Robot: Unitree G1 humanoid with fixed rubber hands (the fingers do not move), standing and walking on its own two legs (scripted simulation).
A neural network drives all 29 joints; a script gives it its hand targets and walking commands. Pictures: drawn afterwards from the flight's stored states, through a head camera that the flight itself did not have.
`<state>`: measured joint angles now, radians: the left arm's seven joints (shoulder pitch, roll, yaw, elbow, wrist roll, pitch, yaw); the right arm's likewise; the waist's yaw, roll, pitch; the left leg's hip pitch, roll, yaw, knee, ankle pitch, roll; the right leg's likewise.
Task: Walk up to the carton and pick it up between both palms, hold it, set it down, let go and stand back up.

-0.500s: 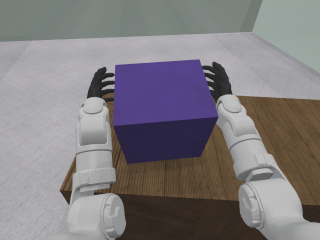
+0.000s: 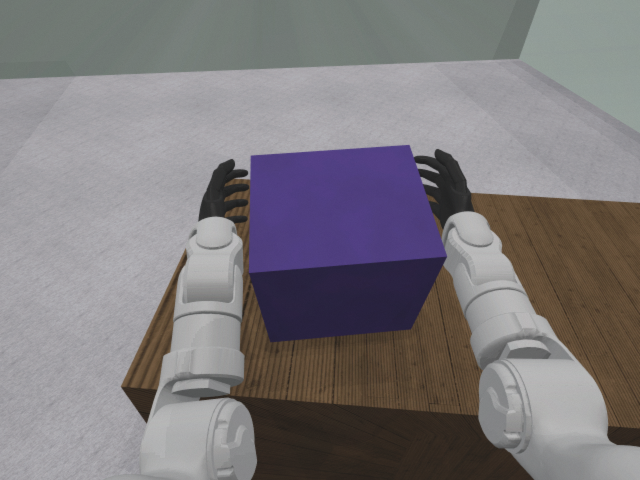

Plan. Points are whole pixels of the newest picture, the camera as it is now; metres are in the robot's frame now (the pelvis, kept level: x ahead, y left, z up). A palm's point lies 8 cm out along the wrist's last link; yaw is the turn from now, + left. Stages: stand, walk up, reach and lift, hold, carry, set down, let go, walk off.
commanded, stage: set down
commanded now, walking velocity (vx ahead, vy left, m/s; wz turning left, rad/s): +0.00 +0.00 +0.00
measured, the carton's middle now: (336, 248) +0.39 +0.00 +0.10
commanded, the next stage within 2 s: none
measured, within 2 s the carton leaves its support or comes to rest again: rests again in 1.36 s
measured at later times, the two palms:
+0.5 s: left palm (205, 248) +0.35 +0.17 +0.13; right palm (432, 213) +0.41 -0.13 +0.15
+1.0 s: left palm (227, 254) +0.37 +0.15 +0.10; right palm (439, 222) +0.43 -0.15 +0.12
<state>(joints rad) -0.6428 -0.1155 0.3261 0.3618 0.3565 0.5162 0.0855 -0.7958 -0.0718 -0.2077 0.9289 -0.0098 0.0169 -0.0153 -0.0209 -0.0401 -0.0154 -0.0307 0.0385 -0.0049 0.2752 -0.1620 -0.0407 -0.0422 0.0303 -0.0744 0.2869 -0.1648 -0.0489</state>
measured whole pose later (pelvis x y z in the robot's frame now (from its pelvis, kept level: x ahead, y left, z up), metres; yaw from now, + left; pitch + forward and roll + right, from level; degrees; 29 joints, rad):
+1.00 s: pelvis +0.00 -0.01 +0.00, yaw -2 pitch +6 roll +1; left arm -0.61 -0.20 0.43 0.48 0.33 0.25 0.15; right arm -0.86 -0.12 -0.21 1.07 -0.09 -0.09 0.04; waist 0.08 0.00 -0.08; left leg -0.22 0.07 0.05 0.25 -0.12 -0.05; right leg -0.26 0.05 -0.07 0.28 -0.12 -0.07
